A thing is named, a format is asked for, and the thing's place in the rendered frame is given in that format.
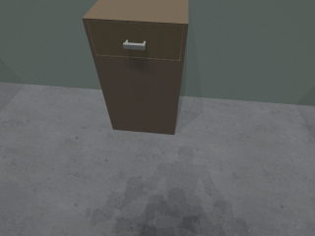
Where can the drawer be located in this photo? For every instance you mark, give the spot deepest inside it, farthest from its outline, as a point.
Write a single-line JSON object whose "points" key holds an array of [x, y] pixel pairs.
{"points": [[162, 41]]}

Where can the cabinet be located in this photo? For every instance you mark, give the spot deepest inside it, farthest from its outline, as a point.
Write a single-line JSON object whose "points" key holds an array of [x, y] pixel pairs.
{"points": [[141, 94]]}

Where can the handle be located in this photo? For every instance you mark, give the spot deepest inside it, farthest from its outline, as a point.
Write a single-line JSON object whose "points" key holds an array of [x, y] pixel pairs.
{"points": [[133, 45]]}

